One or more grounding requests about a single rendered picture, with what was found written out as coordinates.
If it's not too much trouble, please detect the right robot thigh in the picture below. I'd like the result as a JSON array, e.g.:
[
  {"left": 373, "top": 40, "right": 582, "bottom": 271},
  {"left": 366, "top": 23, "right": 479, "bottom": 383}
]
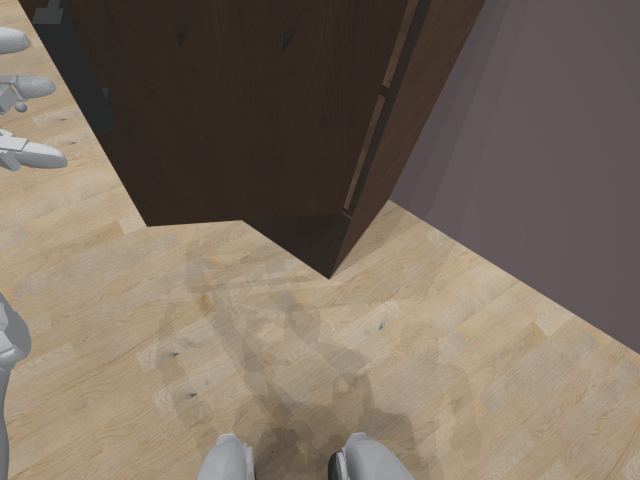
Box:
[{"left": 336, "top": 440, "right": 415, "bottom": 480}]

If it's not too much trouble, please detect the robot left shin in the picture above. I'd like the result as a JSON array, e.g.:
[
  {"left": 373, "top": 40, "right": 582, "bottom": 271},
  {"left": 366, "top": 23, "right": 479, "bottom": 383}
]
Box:
[{"left": 216, "top": 434, "right": 241, "bottom": 445}]

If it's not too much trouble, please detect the cupboard door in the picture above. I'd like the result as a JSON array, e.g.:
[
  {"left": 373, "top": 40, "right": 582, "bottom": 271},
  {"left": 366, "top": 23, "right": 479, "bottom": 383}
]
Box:
[{"left": 18, "top": 0, "right": 409, "bottom": 227}]

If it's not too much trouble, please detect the left robot upper arm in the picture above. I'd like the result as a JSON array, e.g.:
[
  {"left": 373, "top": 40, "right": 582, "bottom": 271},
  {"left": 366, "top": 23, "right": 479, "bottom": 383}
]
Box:
[{"left": 0, "top": 292, "right": 31, "bottom": 480}]

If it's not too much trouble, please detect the handle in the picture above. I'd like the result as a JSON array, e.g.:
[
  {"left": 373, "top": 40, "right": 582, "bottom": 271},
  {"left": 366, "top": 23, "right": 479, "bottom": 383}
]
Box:
[{"left": 32, "top": 0, "right": 115, "bottom": 131}]

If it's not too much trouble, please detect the left robot hand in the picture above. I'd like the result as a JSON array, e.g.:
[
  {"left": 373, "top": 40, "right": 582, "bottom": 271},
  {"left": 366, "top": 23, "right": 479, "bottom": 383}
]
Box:
[{"left": 0, "top": 27, "right": 68, "bottom": 172}]

